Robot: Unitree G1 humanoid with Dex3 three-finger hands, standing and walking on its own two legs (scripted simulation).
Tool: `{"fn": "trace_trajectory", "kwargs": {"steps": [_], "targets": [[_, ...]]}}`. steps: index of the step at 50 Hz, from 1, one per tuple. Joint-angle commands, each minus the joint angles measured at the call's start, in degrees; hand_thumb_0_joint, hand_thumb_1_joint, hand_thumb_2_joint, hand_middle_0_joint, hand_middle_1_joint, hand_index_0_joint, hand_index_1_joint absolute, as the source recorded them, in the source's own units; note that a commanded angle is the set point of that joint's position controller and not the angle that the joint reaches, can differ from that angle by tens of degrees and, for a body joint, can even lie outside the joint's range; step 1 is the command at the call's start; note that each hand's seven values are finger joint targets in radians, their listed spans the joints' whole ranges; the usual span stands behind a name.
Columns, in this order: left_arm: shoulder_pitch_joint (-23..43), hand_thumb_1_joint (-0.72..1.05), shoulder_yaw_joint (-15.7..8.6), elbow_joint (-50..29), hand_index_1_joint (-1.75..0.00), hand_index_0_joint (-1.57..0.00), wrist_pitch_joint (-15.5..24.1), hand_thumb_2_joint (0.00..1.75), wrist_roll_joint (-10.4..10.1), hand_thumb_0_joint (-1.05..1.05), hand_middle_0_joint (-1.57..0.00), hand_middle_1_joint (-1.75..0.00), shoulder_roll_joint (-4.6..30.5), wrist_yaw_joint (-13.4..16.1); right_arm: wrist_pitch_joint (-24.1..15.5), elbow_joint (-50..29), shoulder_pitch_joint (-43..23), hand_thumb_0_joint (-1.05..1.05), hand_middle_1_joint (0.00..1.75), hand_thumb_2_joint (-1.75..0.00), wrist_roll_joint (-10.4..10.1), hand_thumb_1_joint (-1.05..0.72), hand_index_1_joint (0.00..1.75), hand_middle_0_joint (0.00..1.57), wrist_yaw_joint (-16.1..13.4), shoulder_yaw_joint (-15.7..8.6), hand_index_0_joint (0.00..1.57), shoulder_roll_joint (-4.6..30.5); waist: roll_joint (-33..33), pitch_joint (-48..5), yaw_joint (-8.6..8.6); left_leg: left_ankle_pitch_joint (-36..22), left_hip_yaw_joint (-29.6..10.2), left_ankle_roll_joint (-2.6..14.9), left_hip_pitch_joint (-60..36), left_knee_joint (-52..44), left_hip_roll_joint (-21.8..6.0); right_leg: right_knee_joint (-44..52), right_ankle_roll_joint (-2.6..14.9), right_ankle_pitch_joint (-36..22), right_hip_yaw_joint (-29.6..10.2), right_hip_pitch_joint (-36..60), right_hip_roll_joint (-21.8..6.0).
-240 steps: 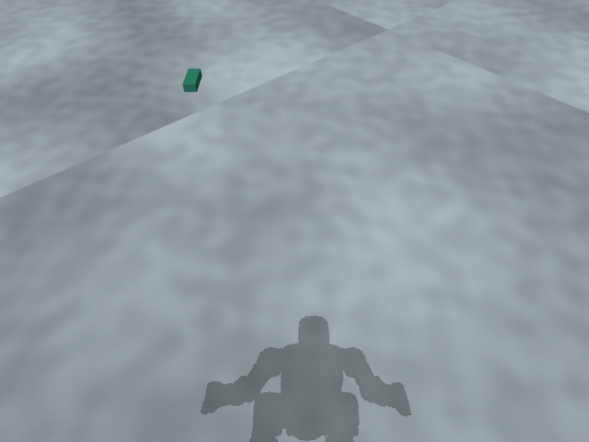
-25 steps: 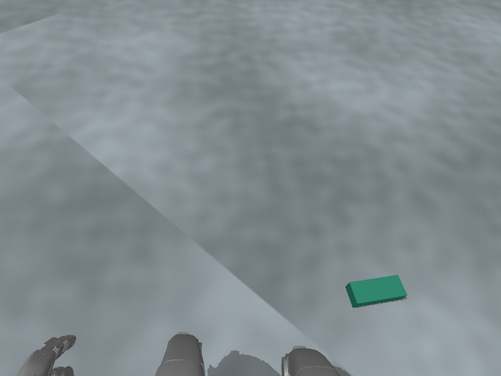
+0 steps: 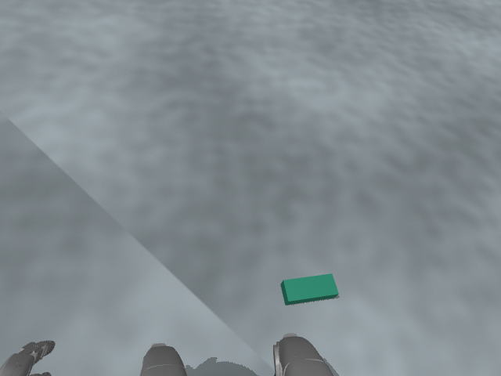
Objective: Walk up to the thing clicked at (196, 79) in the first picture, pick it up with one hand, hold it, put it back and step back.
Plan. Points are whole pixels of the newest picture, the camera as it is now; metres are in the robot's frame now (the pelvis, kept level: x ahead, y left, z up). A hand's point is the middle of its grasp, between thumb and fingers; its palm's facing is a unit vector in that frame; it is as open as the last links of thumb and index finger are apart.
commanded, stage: walk up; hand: left
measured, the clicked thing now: (309, 289) +0.46 -0.33 -0.70
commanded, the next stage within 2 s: none
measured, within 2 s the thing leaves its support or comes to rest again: neither
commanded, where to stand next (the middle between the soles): +0.09 -0.56 m, yaw +7 degrees
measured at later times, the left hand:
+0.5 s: hand out of the picture +0.08 +0.09 -0.14, palm faces -0.06 -0.94 -0.34, open 7.4 cm
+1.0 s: hand out of the picture +0.03 -0.14 -0.15, palm faces -0.02 -0.94 -0.35, open 7.4 cm
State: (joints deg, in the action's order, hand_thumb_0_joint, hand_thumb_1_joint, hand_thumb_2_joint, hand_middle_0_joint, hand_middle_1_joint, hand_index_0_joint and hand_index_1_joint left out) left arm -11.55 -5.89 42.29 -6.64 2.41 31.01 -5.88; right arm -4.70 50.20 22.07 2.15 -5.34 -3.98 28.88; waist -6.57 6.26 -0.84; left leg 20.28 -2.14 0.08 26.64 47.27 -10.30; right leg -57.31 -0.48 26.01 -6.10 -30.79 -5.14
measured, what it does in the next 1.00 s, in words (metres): steps to the right: right foot, then left foot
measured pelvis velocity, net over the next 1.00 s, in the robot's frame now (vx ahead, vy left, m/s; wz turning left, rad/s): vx -0.05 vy -0.42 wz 0.06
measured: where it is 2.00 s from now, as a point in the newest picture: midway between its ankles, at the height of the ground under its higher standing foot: outside the picture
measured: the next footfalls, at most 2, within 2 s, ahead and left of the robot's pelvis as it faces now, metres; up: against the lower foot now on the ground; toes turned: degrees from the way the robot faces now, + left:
right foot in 0.04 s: +0.09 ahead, -0.22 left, +0.00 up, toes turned +0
left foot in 0.30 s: +0.08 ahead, -0.04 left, +0.00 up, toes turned +6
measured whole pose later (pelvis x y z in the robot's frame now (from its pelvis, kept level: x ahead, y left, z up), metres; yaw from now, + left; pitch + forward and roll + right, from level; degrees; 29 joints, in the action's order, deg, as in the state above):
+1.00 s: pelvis -0.05 -0.42 +0.00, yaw +4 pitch -3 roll +1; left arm -11.5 -3.6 41.5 -6.6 3.3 26.4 -3.0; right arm -5.2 51.5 20.4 1.0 -5.6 -1.8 23.0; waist -6.3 8.1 1.0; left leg 19.2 3.1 1.2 25.5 47.3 -1.6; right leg -65.9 2.3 28.2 -4.6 -32.4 3.6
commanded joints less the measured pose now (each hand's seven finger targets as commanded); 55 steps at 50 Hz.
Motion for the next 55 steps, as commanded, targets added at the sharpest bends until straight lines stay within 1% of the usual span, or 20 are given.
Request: {"fn": "trace_trajectory", "kwargs": {"steps": [1,2,3,4,7,13,14,15,16,20,27,32,33,34,35,37,43,46,50,55], "targets": [[-10.5,0.9,-4.27,-0.89,-0.3,-0.2,1.8,0.9,0.82,0.0,-0.2,-0.3,7.94,0.66,0.6,-1.99,-3.11,0.0,0.3,-0.9,0.01,-0.9,0.3,0.2,-1.3,-4.77,0.2,17.91,13.62,-9.04,7.58,4.41,0.28,7.75,10.35,-2.68,-0.23,16.52,1.55,-3.23,8.86,20.23,5.12],[-15.07,0.9,-4.96,0.06,-0.3,-0.2,2.42,0.9,2.0,0.0,-0.2,-0.3,9.93,1.24,1.23,-1.6,-1.35,0.0,0.3,-0.9,-0.01,-0.9,0.3,0.2,-1.39,-2.91,0.2,12.9,0.96,-9.07,10.62,7.34,6.05,5.61,18.35,13.4,3.64,24.16,2.77,-0.08,4.85,25.45,4.12],[-9.55,0.9,-5.58,-2.77,-0.3,-0.2,3.34,0.9,1.98,0.0,-0.2,-0.3,17.02,1.93,1.41,-3.76,-2.37,0.0,0.3,-0.9,-1.58,-0.9,0.3,0.2,-1.83,-1.4,0.2,8.15,-14.84,-5.68,8.89,18.56,5.46,3.36,25.38,23.46,12.59,39.65,8.1,2.09,-26.6,15.16,-10.94],[0.57,0.9,-5.27,-5.35,-0.3,-0.2,3.7,0.9,0.85,0.0,-0.2,-0.3,19.97,2.48,1.72,-3.35,-5.21,0.0,0.3,-0.9,-1.55,-0.9,0.3,0.2,-3.35,-3.25,0.2,11.35,-13.13,-2.52,4.75,16.81,-1.55,3.45,19.68,27.94,9.07,47.34,12.59,9.83,-36.18,6.99,-14.52],[3.4,0.9,-3.42,-4.65,-0.3,-0.2,3.37,0.9,1.17,0.0,-0.2,-0.3,13.06,3.16,1.13,4.1,3.53,0.0,0.3,-0.9,-3.49,-0.9,0.3,0.2,-2.36,-2.99,0.2,13.42,-6.83,-2.99,1.48,8.17,1.8,2.87,13.94,21.42,6.42,34.53,13.44,1.84,-15.33,10.99,-7.05],[6.45,0.9,-0.21,-7.16,-0.3,-0.2,1.99,0.9,1.28,0.0,-0.2,-0.3,6.38,2.63,-0.44,6.15,15.07,0.0,0.3,-0.9,-2.82,-0.9,0.3,0.2,-1.39,-3.0,0.2,10.27,-3.97,-5.05,-2.5,-6.04,2.84,4.33,-14.92,-12.56,8.49,21.94,14.1,-16.6,-3.42,2.62,-3.19],[4.09,0.9,0.98,-7.37,-0.3,-0.2,2.02,0.9,0.83,0.0,-0.2,-0.3,3.41,2.75,-1.06,5.19,16.19,0.0,0.3,-0.9,-1.63,-0.9,0.3,0.2,-1.86,-3.75,0.2,12.77,3.17,-6.47,-3.4,-6.93,-6.08,3.57,-21.06,-19.73,4.53,11.74,9.77,-15.95,-0.4,-1.65,-0.54],[1.99,0.9,1.81,-8.08,-0.3,-0.2,2.21,0.9,0.57,0.0,-0.2,-0.3,0.29,2.84,-1.47,2.37,13.46,0.0,0.3,-0.9,0.0,-0.9,0.3,0.2,-2.55,-5.13,0.2,18.03,14.5,-4.74,-1.97,-11.23,-30.46,5.99,-24.92,-24.29,-9.95,1.92,4.57,-1.0,-0.06,-13.02,6.09],[-0.54,0.9,0.23,-7.47,-0.3,-0.2,1.51,0.9,1.14,0.0,-0.2,-0.3,5.34,3.33,-1.41,0.2,10.14,0.0,0.3,-0.9,-1.09,-0.9,0.3,0.2,-3.02,-6.1,0.2,21.85,8.24,-5.41,-0.6,-15.58,-37.69,11.82,-22.19,-23.72,-19.3,-5.13,2.99,5.57,-3.97,-14.72,4.84],[1.26,0.9,-2.38,-5.92,-0.3,-0.2,1.64,0.9,0.27,0.0,-0.2,-0.3,8.78,3.11,-0.96,-1.3,4.32,0.0,0.3,-0.9,-2.18,-0.9,0.3,0.2,-2.93,-5.04,0.2,16.4,9.41,-3.71,1.31,-17.03,-16.71,13.93,-11.12,-18.6,-9.73,-15.27,2.32,-1.67,-7.43,-8.54,4.18],[3.56,0.9,-2.55,-7.48,-0.3,-0.2,1.61,0.9,0.1,0.0,-0.2,-0.3,7.32,0.76,-0.79,-3.9,2.88,0.0,0.3,-0.9,-0.09,-0.9,0.3,0.2,-2.09,-6.02,0.2,18.95,17.21,-5.09,-0.28,-3.47,-10.42,13.8,-4.67,-16.02,-6.95,-4.92,-0.16,1.57,1.08,-3.61,0.73],[-8.42,0.9,-4.46,-2.02,-0.3,-0.2,1.9,0.9,1.19,0.0,-0.2,-0.3,7.74,1.17,0.99,-2.93,-0.83,0.0,0.3,-0.9,0.28,-0.9,0.3,0.2,-1.46,-4.76,0.2,16.55,11.66,-9.72,6.74,3.12,0.14,7.14,9.73,-0.22,0.47,16.78,1.53,-1.67,8.12,19.69,5.9],[-12.33,0.9,-4.93,-1.42,-0.3,-0.2,2.43,0.9,2.34,0.0,-0.2,-0.3,9.81,1.66,1.58,-2.89,0.2,0.0,0.3,-0.9,-0.03,-0.9,0.3,0.2,-1.47,-2.97,0.2,11.94,-0.92,-8.48,9.82,7.83,6.15,4.89,18.27,14.8,4.37,24.54,3.66,3.62,2.16,21.99,3.31],[-5.86,0.9,-5.32,-4.45,-0.3,-0.2,2.92,0.9,1.67,0.0,-0.2,-0.3,16.23,2.2,1.72,-5.4,-4.64,0.0,0.3,-0.9,-1.46,-0.9,0.3,0.2,-2.14,-2.61,0.2,10.03,-13.39,-5.9,8.6,17.74,5.41,3.24,23.32,22.16,12.41,39.36,9.95,5.37,-27.57,11.58,-10.46],[2.83,0.9,-5.29,-6.67,-0.3,-0.2,3.35,0.9,0.91,0.0,-0.2,-0.3,18.53,2.67,1.84,-4.43,-5.59,0.0,0.3,-0.9,-1.4,-0.9,0.3,0.2,-3.35,-3.74,0.2,11.65,-11.37,-2.47,4.2,15.88,-0.56,3.07,17.88,26.27,8.81,43.97,13.35,8.29,-34.01,4.91,-13.72],[3.0,0.9,-3.76,-5.54,-0.3,-0.2,3.1,0.9,0.89,0.0,-0.2,-0.3,12.65,3.27,1.3,1.02,-0.54,0.0,0.3,-0.9,-2.89,-0.9,0.3,0.2,-2.47,-3.41,0.2,12.39,-2.9,-1.86,2.58,10.67,0.71,2.53,15.76,23.05,7.58,33.23,13.72,-0.11,-17.82,8.49,-7.7],[7.15,0.9,-1.03,-7.78,-0.3,-0.2,1.84,0.9,1.62,0.0,-0.2,-0.3,6.64,2.92,-0.22,5.42,13.55,0.0,0.3,-0.9,-2.67,-0.9,0.3,0.2,-1.38,-3.44,0.2,10.27,-4.25,-4.97,-2.46,-3.29,3.06,4.19,-14.28,-10.32,8.77,18.13,12.57,-16.49,-4.24,-0.27,-2.32],[2.06,0.9,-1.08,-8.19,-0.3,-0.2,1.33,0.9,1.53,0.0,-0.2,-0.3,6.61,3.79,-0.98,0.37,9.65,0.0,0.3,-0.9,-1.32,-0.9,0.3,0.2,-2.84,-6.5,0.2,21.96,8.42,-6.09,-1.78,-9.22,-40.41,14.43,-18.74,-23.61,-20.17,-8.94,3.1,7.82,-5.67,-15.3,4.12],[0.6,0.9,-3.39,-5.85,-0.3,-0.2,1.48,0.9,0.46,0.0,-0.2,-0.3,8.45,3.14,-0.74,-1.91,2.14,0.0,0.3,-0.9,-1.57,-0.9,0.3,0.2,-2.94,-5.38,0.2,16.86,11.03,-3.27,1.99,-8.63,-18.22,14.63,-6.33,-18.29,-9.49,-19.55,2.25,-1.5,-6.61,-8.67,3.97],[-0.13,0.9,-3.97,-5.96,-0.3,-0.2,1.24,0.9,0.45,0.0,-0.2,-0.3,7.69,1.1,-0.49,-4.22,-0.78,0.0,0.3,-0.9,0.0,-0.9,0.3,0.2,-2.06,-6.2,0.2,18.26,16.07,-4.15,1.57,11.99,-13.08,12.67,-1.22,-19.2,-6.11,-12.42,-0.15,-1.77,-0.75,-4.51,2.05]]}}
